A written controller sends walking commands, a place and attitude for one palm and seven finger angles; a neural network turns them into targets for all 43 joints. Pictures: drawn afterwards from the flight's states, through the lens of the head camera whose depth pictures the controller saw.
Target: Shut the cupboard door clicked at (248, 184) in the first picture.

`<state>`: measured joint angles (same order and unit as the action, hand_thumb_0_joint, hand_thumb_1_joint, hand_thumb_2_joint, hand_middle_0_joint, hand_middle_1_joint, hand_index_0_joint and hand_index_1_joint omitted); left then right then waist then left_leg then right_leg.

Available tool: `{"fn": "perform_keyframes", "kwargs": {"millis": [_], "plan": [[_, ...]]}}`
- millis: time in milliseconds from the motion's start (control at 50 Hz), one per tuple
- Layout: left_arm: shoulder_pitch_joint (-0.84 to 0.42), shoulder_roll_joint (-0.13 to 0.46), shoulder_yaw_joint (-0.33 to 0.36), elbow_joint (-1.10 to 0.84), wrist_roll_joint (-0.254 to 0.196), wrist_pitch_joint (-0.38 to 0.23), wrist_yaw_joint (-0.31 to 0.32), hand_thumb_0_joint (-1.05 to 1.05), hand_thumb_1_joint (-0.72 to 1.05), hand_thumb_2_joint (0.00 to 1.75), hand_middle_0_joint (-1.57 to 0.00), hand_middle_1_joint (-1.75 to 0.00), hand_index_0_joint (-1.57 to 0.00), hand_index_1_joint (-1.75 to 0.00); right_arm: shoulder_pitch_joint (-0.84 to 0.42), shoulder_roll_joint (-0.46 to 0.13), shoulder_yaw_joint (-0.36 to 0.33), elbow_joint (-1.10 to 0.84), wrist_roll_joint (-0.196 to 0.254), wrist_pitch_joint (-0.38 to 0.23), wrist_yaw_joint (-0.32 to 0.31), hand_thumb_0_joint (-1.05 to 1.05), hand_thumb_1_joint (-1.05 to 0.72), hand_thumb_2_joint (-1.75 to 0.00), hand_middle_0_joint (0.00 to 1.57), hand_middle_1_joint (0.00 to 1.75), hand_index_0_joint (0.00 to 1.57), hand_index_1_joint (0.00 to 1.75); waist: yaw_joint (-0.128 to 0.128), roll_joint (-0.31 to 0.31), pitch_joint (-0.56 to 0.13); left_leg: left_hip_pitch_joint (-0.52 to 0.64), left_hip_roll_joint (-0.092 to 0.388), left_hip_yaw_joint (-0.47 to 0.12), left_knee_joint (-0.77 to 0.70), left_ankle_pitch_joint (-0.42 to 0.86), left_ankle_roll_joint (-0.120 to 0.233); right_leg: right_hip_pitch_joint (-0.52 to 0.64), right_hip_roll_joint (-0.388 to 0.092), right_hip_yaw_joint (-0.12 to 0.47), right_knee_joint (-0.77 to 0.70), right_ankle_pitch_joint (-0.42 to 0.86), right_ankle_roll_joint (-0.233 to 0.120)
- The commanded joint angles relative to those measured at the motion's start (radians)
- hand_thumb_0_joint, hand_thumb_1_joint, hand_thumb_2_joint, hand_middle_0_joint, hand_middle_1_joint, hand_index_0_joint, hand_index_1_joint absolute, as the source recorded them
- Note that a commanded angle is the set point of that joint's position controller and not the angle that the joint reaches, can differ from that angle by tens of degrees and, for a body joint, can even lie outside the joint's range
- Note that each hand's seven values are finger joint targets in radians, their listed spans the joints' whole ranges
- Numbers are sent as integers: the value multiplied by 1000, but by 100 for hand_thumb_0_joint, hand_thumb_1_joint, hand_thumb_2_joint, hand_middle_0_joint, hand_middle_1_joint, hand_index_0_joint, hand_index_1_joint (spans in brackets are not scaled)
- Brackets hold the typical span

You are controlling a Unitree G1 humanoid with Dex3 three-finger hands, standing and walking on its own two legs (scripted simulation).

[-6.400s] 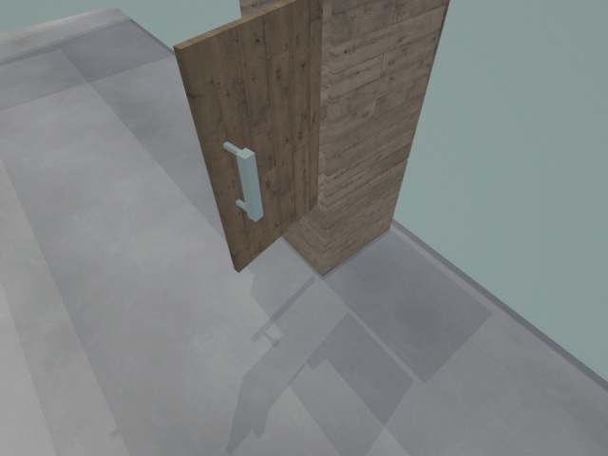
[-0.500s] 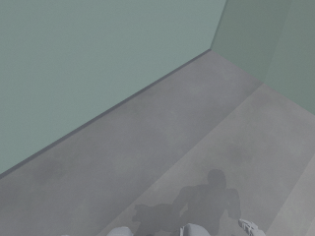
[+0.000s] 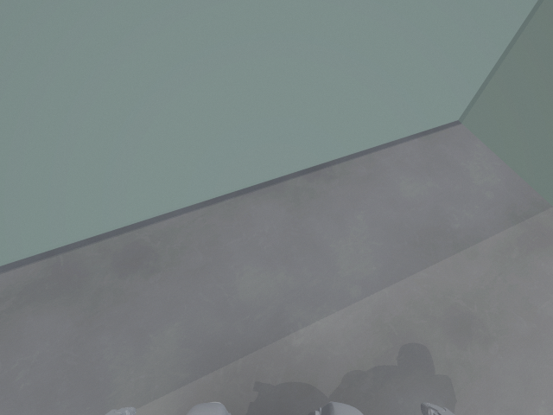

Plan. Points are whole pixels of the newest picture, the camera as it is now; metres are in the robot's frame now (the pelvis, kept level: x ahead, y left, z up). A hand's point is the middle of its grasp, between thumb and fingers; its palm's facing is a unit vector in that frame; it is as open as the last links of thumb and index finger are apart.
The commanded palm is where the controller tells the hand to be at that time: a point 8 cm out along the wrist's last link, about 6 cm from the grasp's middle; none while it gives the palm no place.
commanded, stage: walk to a spot facing it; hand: left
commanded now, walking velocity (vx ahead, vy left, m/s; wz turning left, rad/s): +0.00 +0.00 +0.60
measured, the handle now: out of the picture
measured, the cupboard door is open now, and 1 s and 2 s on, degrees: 100 100 100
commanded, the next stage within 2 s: none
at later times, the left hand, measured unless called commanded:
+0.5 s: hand out of the picture +0.01 +0.18 -0.16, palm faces +0.32 -0.92 -0.23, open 7.4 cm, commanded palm none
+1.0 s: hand out of the picture -0.01 +0.15 -0.14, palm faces +0.58 -0.77 -0.27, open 7.4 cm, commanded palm none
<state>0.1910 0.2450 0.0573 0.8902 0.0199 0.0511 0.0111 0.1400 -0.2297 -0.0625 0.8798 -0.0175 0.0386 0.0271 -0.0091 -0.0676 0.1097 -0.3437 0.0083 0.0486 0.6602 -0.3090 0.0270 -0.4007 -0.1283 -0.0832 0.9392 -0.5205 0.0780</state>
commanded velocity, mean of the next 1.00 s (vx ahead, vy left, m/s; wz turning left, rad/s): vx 0.00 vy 0.00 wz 0.60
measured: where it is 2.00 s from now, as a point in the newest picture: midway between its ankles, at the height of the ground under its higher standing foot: (224, 412)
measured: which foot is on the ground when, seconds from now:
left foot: down 0.00-0.22, up 0.24-0.50, down 0.52-0.82, up 0.84-1.00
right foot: up 0.00-0.22, down 0.24-0.52, up 0.54-0.82, down 0.84-1.00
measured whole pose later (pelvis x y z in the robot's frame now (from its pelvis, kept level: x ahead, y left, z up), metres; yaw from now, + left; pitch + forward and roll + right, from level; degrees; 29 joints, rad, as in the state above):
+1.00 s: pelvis +0.04 -0.07 +0.02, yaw +37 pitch +0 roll +1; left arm 0.19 0.22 0.05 0.86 0.03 0.01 0.02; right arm 0.14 -0.25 -0.08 0.92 -0.01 0.09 0.03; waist -0.01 -0.02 0.11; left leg -0.44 0.00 0.04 0.98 -0.50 -0.06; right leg -0.23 -0.10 -0.12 0.54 -0.31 0.02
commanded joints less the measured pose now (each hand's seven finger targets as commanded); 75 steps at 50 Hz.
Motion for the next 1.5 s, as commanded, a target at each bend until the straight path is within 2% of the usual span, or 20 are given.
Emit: {"fn": "perform_keyframes", "kwargs": {"millis": [0,160,220,300,440,460,500,600,760,800,820,900,1040,1060,1100,1180,1360,1380,1420,1480], "plan": [[-86,92,30,-103,-6,-22,-1,0,90,90,-20,-30,-20,-30,58,-215,-48,-45,-12,-23,-42,0,-90,-90,20,30,20,30,-31,283,-142,179,268,-334,-279,489,142,-168,21,87,174,40,11],[53,89,35,-66,-13,-35,-1,0,90,90,-20,-30,-20,-30,-28,-213,-58,-66,-5,-3,-36,0,-90,-90,20,30,20,30,39,212,-167,-17,154,-325,-200,266,68,251,116,24,-412,240,-16],[84,254,56,-79,8,-49,13,0,90,90,-20,-30,-20,-30,-43,-121,-45,-114,1,1,-13,0,-90,-90,20,30,20,30,71,-199,-139,-228,-41,-87,372,-318,-61,258,-365,441,-710,269,-237],[-41,141,32,-106,8,-52,21,0,90,90,-20,-30,-20,-30,-42,-91,-38,-73,2,18,0,0,-90,-90,20,30,20,30,2,-177,-84,-185,34,-48,443,-198,-85,194,-206,142,-606,562,-205],[55,202,52,-59,-2,-51,9,0,90,90,-20,-30,-20,-30,-20,-81,-17,-68,8,-3,3,0,-90,-90,20,30,20,30,16,-115,-176,71,-19,61,-117,15,-70,287,-198,5,-392,752,-122],[34,188,51,-70,-9,-47,6,0,90,90,-20,-30,-20,-30,36,-125,-28,-57,6,-8,2,0,-90,-90,20,30,20,30,-22,-44,-200,211,27,5,-216,156,-45,179,-183,-30,-291,648,-77],[-37,92,21,-144,-11,-35,0,0,90,90,-20,-30,-20,-30,162,-301,-71,-42,-8,-11,-14,0,-90,-90,20,30,20,30,-93,353,-224,375,437,-505,-288,664,216,-207,12,-26,101,-164,24],[-51,95,31,-88,-5,-19,-5,0,90,90,-20,-30,-20,-30,23,-210,-43,-53,-10,-21,-44,0,-90,-90,20,30,20,30,-16,256,-158,191,236,-301,-279,465,129,-142,29,81,153,69,10],[53,94,35,-69,-13,-35,-1,0,90,90,-20,-30,-20,-30,-33,-212,-56,-65,-3,-3,-36,0,-90,-90,20,30,20,30,37,208,-164,-5,151,-334,-197,299,71,251,116,27,-410,237,-15],[117,237,65,-64,11,-54,15,0,90,90,-20,-30,-20,-30,-34,-107,-43,-100,10,-3,-22,0,-90,-90,20,30,20,30,72,-199,-160,-267,-66,-101,128,-152,-63,422,-253,406,-681,280,-141],[98,257,58,-77,8,-51,14,0,90,90,-20,-30,-20,-30,-47,-125,-44,-113,3,-2,-15,0,-90,-90,20,30,20,30,72,-202,-146,-230,-47,-90,369,-323,-64,290,-369,445,-696,341,-238],[-11,140,31,-100,5,-54,22,0,90,90,-20,-30,-20,-30,-52,-91,-34,-71,3,13,-2,0,-90,-90,20,30,20,30,12,-181,-101,-210,27,-52,441,-204,-88,261,-205,139,-585,666,-206],[63,203,53,-59,0,-52,12,0,90,90,-20,-30,-20,-30,-31,-77,-15,-63,8,-2,3,0,-90,-90,20,30,20,30,18,-126,-159,50,-17,62,-86,-5,-70,295,-206,10,-405,778,-131],[40,193,53,-67,-7,-48,8,0,90,90,-20,-30,-20,-30,26,-110,-24,-51,6,-8,3,0,-90,-90,20,30,20,30,-20,-54,-183,175,1,29,-202,116,-53,209,-194,-25,-311,684,-89],[-20,87,24,-141,-14,-36,0,0,90,90,-20,-30,-20,-30,161,-300,-71,-40,-8,-13,-11,0,-90,-90,20,30,20,30,-94,393,-223,374,420,-511,-299,661,201,-196,12,-49,105,-166,27],[-79,99,33,-106,1,-29,-13,0,90,90,-20,-30,-20,-30,58,-223,-44,-54,-15,-26,-39,0,-90,-90,20,30,20,30,-37,273,-135,161,270,-414,-358,16,146,-196,11,89,194,45,-3],[30,92,39,-58,1,-55,-42,0,90,90,-20,-30,-20,-30,7,-223,-56,-39,-13,-29,-30,0,-90,-90,20,30,20,30,28,205,-116,-58,148,-381,-333,-278,92,215,128,-14,-344,158,-14],[99,117,49,-40,4,-62,-40,0,90,90,-20,-30,-20,-30,-25,-205,-54,-45,-7,-30,-27,0,-90,-90,20,30,20,30,70,169,-116,-171,92,-334,-250,-313,59,361,113,5,-457,162,-20],[235,263,79,-24,16,-71,-15,0,90,90,-20,-30,-20,-30,-101,-78,-24,-111,4,-38,-14,0,-90,-90,20,30,20,30,165,-304,-94,-496,-73,-58,302,-333,-40,506,-351,560,-830,-290,-177],[61,167,53,-50,6,-92,-5,0,90,90,-20,-30,-20,-30,-77,-116,-45,-87,-14,-27,12,0,-90,-90,20,30,20,30,33,-137,-40,-409,83,-106,553,-97,-46,270,-313,378,-826,-193,-182]]}}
